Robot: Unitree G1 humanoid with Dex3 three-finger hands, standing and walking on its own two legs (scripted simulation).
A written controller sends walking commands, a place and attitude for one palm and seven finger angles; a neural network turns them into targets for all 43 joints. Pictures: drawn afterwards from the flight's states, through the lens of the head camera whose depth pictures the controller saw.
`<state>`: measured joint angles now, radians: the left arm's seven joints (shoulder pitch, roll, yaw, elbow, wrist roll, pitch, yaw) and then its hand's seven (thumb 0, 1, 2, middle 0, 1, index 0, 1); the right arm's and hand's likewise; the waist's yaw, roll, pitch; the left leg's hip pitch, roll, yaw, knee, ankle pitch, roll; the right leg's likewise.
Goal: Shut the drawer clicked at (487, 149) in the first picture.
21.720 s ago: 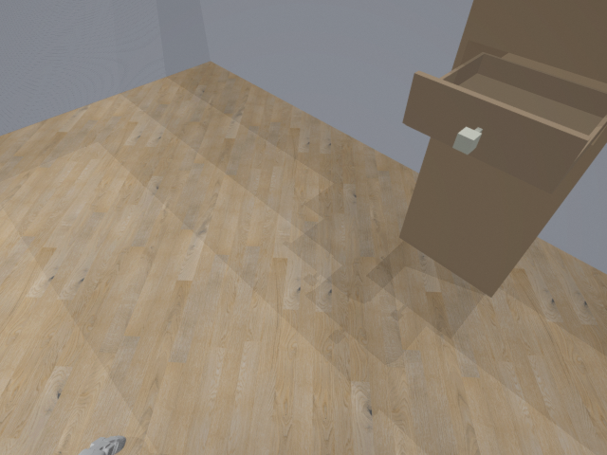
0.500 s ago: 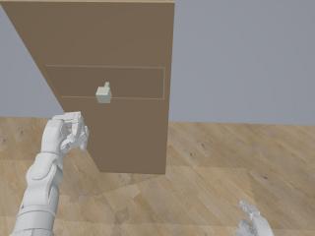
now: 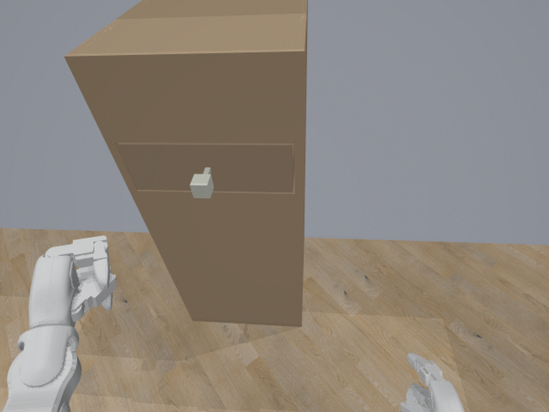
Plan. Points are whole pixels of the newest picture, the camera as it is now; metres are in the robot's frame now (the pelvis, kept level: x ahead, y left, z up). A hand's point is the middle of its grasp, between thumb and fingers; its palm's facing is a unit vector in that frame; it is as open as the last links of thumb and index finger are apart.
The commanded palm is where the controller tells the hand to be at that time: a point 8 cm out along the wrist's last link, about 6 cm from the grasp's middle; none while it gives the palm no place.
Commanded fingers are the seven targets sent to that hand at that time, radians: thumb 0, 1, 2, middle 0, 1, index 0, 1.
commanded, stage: draw the hand back to the body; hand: left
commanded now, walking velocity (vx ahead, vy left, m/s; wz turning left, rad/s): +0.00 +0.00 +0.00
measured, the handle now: (204, 180) +0.58 +0.22 +0.01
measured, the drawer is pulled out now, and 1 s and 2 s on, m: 0.00 0.00 0.00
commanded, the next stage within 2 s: step back with the hand held close in 0.42 s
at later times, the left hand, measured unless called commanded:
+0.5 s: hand (72, 314) +0.18 +0.24 +0.15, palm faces +0.42 -0.83 -0.37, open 3.3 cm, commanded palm +0.13 +0.28 +0.17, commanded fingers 0.00 0.90 0.90 -1.40 -1.60 -1.40 -1.60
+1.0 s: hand (42, 329) +0.16 +0.26 +0.15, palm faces +0.29 -0.81 -0.51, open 3.3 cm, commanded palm +0.10 +0.30 +0.17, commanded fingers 0.00 0.90 0.90 -1.40 -1.60 -1.40 -1.60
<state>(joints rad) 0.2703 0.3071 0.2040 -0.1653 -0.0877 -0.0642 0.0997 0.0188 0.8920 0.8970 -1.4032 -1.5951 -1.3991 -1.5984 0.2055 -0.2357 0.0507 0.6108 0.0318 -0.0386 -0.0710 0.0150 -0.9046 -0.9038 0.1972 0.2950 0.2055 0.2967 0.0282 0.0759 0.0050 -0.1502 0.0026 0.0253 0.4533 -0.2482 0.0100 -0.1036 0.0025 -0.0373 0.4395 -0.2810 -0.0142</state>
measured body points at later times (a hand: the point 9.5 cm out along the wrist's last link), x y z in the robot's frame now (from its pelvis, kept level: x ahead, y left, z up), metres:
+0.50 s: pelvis +0.00 +0.00 +0.00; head -0.02 -0.03 +0.45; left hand +0.15 +0.28 +0.17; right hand +0.20 -0.22 -0.08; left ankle +0.00 +0.11 -0.74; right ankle -0.02 -0.11 -0.74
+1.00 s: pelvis -0.03 +0.02 +0.00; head +0.00 +0.03 +0.45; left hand +0.14 +0.30 +0.18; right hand +0.15 -0.22 -0.08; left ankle +0.00 +0.11 -0.74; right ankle -0.02 -0.11 -0.74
